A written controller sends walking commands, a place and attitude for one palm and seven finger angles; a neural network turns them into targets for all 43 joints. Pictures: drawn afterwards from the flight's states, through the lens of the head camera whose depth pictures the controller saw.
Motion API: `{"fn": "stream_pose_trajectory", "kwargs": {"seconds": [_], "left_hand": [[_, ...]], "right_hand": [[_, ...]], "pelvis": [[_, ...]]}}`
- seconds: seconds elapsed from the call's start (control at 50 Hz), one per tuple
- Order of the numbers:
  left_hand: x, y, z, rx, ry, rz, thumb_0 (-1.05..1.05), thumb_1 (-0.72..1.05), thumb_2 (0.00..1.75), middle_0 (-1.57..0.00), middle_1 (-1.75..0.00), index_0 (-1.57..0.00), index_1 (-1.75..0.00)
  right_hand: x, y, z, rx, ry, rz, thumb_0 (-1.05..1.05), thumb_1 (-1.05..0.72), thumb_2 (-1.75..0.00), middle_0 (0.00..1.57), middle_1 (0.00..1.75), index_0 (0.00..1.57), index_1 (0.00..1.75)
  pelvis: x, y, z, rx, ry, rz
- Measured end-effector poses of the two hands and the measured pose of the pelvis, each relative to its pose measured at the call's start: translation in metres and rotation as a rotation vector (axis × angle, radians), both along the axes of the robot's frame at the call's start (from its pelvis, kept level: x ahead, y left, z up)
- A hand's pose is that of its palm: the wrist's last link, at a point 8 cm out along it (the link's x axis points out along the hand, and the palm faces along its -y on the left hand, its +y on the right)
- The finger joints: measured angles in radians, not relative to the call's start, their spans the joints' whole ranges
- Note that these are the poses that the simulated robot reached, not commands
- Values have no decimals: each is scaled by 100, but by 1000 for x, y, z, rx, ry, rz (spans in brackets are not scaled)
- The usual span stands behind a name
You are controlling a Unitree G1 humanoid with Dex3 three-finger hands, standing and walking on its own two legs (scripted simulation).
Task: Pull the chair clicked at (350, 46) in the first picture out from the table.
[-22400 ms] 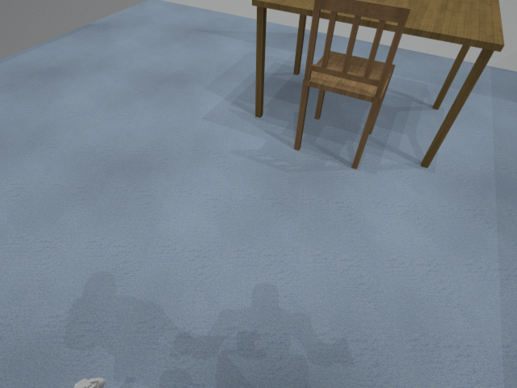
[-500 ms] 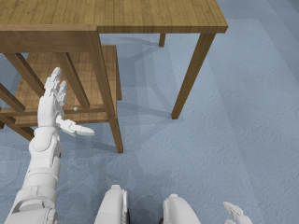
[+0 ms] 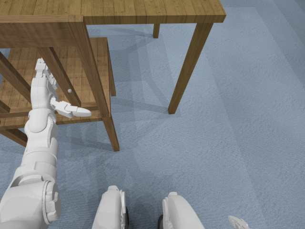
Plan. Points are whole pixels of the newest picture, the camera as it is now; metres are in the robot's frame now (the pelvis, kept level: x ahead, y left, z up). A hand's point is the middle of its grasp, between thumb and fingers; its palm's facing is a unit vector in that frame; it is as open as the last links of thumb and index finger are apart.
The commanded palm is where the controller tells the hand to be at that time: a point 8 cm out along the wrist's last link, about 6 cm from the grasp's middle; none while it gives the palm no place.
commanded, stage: push the fingers through the gap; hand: left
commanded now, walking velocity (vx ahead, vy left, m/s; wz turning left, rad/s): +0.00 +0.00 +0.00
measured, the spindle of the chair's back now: (20, 84) +0.48 +0.33 +0.03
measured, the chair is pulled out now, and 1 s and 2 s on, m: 0.00 0.00 0.02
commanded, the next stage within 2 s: hook a spindle and tug to test in 0.40 s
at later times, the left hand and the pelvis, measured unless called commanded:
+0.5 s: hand (66, 90) +0.46 +0.21 +0.04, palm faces +0.10 -0.99 -0.04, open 17.0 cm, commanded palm +0.43 +0.25 +0.04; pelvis +0.01 +0.00 +0.00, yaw +0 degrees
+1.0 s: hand (68, 92) +0.45 +0.21 +0.03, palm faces +0.10 -0.99 -0.03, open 13.2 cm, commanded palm +0.43 +0.24 +0.04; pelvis +0.00 +0.00 +0.00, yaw +0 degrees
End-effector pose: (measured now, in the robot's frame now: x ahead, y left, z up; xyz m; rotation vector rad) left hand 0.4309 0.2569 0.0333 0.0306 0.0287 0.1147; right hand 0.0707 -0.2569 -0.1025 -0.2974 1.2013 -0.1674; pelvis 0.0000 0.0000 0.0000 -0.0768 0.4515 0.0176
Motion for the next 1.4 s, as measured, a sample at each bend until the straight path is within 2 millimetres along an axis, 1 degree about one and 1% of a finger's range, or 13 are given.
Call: {"fn": "stream_pose_trajectory", "kwargs": {"seconds": [0.12,0.24,0.34,0.4,0.48,0.58,0.72,0.9,1.02,1.1,1.16,1.24,1.4], "left_hand": [[11,3,4,17,-20,6,-1,-50,30,-7,-8,-6,-8],[7,4,-1,10,11,-10,-1,-50,30,-7,-8,-6,-8],[0,7,-4,-3,14,9,-1,-50,30,-7,-8,-6,-8],[-2,10,-1,6,-10,15,-1,-50,30,-7,-8,-6,-8],[-1,7,5,12,-27,-5,-1,-50,30,-6,-8,-6,-8],[0,3,2,-3,2,-17,-1,-50,30,-7,-9,-7,-9],[-7,2,5,-3,-23,-2,-1,-50,30,-13,-28,-13,-28],[-10,5,2,3,-17,-6,-1,-47,31,-27,-71,-27,-72],[-5,1,3,-2,-22,-17,-1,-29,39,-37,-103,-37,-104],[-2,-1,2,-5,-15,-17,-1,-11,47,-43,-122,-43,-122],[-2,-2,3,-8,-14,-4,-1,4,53,-46,-131,-45,-132],[-4,-3,3,-12,-12,13,-1,26,62,-46,-135,-45,-139],[-4,-4,3,-5,-14,18,0,67,80,-45,-136,-43,-141]], "right_hand": [[-11,-2,-2,1,42,-22,1,-90,-90,20,30,21,30],[-15,-1,0,12,63,-40,1,-90,-90,20,30,21,30],[-8,0,3,10,53,-33,1,-90,-90,20,30,21,30],[-2,0,4,5,40,-23,1,-90,-90,20,30,21,30],[6,1,5,5,24,-7,1,-90,-90,20,30,21,30],[14,2,6,6,-1,0,1,-90,-90,20,30,21,30],[16,5,7,15,-17,1,1,-90,-90,20,30,21,30],[7,6,4,13,3,3,1,-90,-90,20,30,21,30],[0,5,3,6,16,-5,1,-90,-90,20,30,21,30],[-4,5,3,4,22,-13,1,-90,-90,20,30,21,30],[-5,5,3,7,22,-20,1,-90,-90,20,30,21,30],[-6,6,5,16,22,-29,1,-90,-90,20,30,21,30],[-2,6,7,20,23,-25,1,-90,-90,20,30,21,30]], "pelvis": [[2,-1,-1,0,9,-6],[5,0,2,2,11,-9],[7,0,4,3,6,-10],[7,0,4,0,3,-5],[7,1,5,-3,-1,2],[6,2,5,-4,-3,4],[6,3,6,0,-9,-3],[2,3,4,-5,-13,4],[0,3,3,-6,-10,3],[0,4,2,-5,-7,0],[1,4,3,-4,-6,-2],[2,4,5,-1,-10,-7],[6,3,7,0,-11,-7]]}}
